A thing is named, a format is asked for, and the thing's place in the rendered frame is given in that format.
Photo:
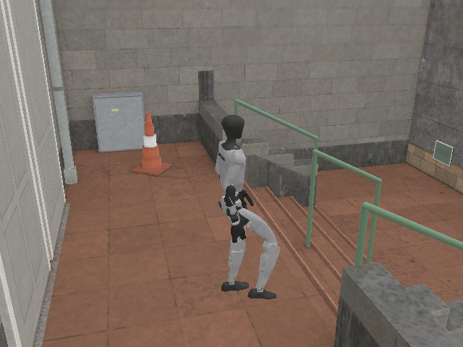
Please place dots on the left robot upper arm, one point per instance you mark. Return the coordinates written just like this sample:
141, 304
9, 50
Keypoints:
217, 162

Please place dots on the robot right hand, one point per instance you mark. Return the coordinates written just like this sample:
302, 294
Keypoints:
237, 231

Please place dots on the robot head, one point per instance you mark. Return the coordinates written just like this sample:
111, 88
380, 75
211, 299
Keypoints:
233, 126

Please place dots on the left robot shin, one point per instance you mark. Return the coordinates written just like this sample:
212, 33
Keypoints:
234, 263

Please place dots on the robot left hand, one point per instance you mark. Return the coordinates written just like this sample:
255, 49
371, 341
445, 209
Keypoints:
241, 196

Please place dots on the right robot upper arm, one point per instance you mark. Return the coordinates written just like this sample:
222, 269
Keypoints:
237, 162

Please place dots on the robot right forearm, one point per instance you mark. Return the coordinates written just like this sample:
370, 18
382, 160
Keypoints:
233, 217

